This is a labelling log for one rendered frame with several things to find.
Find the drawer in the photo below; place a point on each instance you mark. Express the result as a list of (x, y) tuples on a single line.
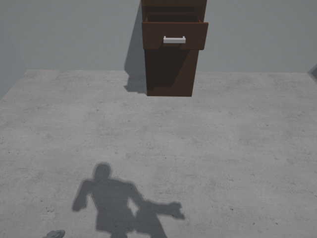
[(174, 26)]

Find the handle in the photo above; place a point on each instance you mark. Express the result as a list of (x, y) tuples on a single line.
[(174, 40)]

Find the cabinet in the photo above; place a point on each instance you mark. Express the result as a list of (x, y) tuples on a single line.
[(171, 73)]

